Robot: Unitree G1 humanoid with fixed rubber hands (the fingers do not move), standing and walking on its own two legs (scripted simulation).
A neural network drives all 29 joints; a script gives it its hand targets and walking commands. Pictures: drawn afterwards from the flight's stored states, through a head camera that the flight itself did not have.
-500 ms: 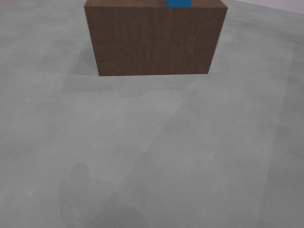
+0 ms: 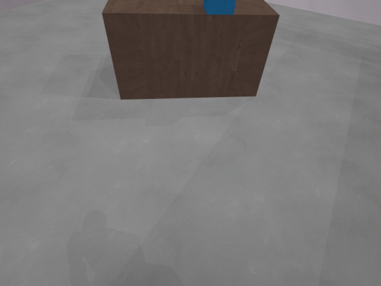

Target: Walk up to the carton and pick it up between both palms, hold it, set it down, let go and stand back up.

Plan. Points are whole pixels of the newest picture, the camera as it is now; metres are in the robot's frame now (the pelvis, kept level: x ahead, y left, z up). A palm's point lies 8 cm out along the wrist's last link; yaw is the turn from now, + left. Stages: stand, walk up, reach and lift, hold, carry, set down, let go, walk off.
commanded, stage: walk up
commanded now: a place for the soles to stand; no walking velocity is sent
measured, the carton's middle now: out of the picture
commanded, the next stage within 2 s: none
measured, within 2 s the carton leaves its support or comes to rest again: neither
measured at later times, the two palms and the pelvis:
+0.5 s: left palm out of the picture +0.15 +0.13 -0.12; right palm (321, 269) +0.22 -0.32 -0.13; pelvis +0.13 -0.08 +0.00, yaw -3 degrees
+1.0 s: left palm (146, 165) +0.52 +0.16 -0.13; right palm (293, 188) +0.45 -0.31 -0.13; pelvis +0.39 -0.08 -0.02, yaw -9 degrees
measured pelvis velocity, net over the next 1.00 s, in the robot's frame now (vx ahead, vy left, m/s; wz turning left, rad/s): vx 0.39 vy -0.08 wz -0.15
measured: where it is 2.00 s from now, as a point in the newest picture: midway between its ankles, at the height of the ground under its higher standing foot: (207, 184)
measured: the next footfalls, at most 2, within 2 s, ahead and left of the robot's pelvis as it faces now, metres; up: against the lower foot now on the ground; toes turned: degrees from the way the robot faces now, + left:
right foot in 0.22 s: +0.14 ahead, -0.16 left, +0.00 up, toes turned -10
left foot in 0.76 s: +0.49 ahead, +0.01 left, +0.00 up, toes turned +2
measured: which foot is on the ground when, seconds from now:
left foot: down 0.00-0.22, up 0.24-0.74, down 0.76-1.00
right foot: up 0.00-0.20, down 0.22-0.76, up 0.78-1.00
